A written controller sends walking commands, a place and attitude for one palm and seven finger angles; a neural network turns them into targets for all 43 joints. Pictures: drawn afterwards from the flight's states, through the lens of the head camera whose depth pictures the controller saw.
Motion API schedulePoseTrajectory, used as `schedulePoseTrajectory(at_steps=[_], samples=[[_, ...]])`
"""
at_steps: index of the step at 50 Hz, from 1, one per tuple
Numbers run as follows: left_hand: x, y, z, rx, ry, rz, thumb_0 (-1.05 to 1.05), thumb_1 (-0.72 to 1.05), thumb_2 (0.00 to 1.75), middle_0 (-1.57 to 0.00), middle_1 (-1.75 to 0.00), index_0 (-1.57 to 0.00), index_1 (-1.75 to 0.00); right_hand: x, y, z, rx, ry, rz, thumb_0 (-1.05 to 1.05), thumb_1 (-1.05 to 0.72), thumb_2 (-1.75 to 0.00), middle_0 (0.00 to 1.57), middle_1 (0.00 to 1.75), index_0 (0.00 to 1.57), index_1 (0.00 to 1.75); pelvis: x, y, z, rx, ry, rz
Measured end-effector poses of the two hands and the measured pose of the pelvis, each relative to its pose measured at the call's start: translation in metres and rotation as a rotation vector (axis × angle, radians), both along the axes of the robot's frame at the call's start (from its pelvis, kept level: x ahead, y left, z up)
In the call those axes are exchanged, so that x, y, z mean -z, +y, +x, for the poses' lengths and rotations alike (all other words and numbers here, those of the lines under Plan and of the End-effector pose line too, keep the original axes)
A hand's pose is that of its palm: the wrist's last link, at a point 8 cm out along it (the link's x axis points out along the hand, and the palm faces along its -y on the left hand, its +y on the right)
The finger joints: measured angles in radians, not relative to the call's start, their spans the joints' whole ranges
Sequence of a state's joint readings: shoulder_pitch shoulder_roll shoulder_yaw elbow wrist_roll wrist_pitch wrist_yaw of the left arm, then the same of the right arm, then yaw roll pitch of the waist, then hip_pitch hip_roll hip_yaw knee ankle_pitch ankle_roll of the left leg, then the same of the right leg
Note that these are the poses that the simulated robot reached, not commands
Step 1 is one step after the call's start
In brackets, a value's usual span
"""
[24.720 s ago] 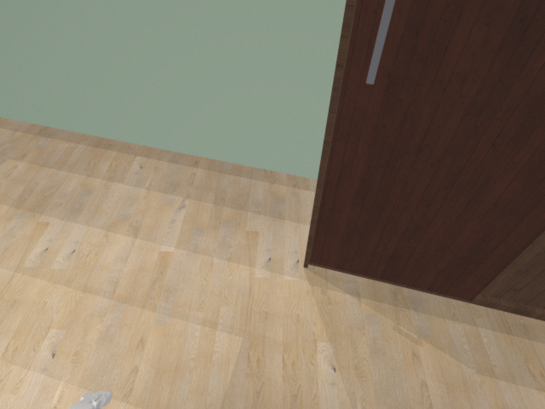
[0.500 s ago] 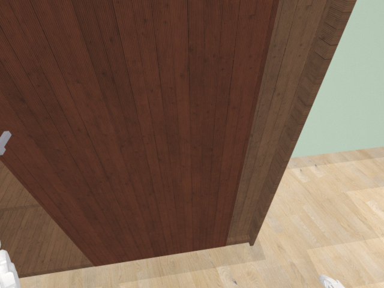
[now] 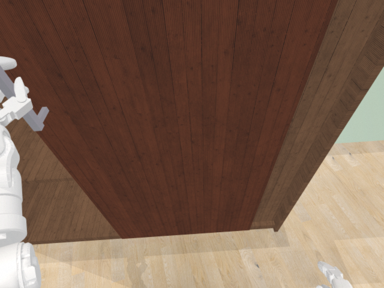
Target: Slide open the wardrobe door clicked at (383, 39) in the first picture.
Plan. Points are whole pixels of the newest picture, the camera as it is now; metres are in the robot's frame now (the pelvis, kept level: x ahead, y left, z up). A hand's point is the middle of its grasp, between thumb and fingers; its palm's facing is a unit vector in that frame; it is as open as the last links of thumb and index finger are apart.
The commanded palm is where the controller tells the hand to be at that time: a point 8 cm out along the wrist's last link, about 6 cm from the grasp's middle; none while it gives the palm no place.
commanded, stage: stop walking and hold the door there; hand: left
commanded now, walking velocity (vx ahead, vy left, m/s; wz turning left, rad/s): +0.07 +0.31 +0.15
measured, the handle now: (3, 68) +0.41 +0.35 +0.26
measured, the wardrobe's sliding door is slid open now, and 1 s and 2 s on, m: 0.48 0.48 0.48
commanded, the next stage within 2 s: loosen the grip on the handle in 1.62 s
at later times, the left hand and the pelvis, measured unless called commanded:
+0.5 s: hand (21, 101) +0.38 +0.33 +0.22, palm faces +0.34 -0.91 -0.25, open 5.7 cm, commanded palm +0.35 +0.37 +0.20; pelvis -0.02 +0.10 +0.01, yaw +4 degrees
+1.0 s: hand (23, 103) +0.37 +0.32 +0.22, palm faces +0.21 -0.97 -0.07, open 5.8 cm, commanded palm +0.35 +0.34 +0.20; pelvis -0.03 +0.15 +0.01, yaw +7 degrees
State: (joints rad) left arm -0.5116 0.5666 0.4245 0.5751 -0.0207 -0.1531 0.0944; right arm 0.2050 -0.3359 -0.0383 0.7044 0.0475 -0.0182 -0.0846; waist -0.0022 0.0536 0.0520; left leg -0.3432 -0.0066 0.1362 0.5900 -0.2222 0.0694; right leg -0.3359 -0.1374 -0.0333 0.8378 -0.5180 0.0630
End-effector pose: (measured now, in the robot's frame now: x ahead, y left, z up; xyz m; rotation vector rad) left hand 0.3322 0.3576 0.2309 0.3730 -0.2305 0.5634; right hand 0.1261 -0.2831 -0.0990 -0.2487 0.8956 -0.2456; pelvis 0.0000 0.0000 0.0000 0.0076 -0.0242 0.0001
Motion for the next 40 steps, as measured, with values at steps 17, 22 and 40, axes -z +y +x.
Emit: schedulePoseTrajectory(at_steps=[17, 22, 40], samples=[[0.000, 0.004, -0.001, 0.110, 0.047, -0.016, -0.11, 0.72, 0.83, -0.46, -1.40, -0.24, -1.33, 0.016, 0.096, -0.019, -0.164, 0.060, 0.154, 0.00, -0.90, -0.90, 0.21, 0.30, 0.21, 0.30, -0.011, 0.045, -0.037, -0.039, 0.022, 0.055], [0.002, 0.014, 0.004, 0.203, 0.018, 0.013, -0.13, 0.68, 0.84, -0.46, -1.40, -0.32, -1.37, 0.005, 0.107, -0.030, -0.147, 0.122, 0.088, 0.01, -0.90, -0.90, 0.21, 0.30, 0.21, 0.30, -0.018, 0.075, -0.030, -0.070, 0.020, 0.104], [0.013, 0.013, 0.009, 0.337, -0.106, -0.092, -0.06, 0.77, 0.82, -0.46, -1.40, -0.23, -1.38, 0.025, 0.238, 0.030, -0.265, -0.022, 0.225, 0.01, -0.90, -0.90, 0.21, 0.30, 0.21, 0.30, 0.008, 0.128, -0.032, -0.110, -0.005, 0.011]])
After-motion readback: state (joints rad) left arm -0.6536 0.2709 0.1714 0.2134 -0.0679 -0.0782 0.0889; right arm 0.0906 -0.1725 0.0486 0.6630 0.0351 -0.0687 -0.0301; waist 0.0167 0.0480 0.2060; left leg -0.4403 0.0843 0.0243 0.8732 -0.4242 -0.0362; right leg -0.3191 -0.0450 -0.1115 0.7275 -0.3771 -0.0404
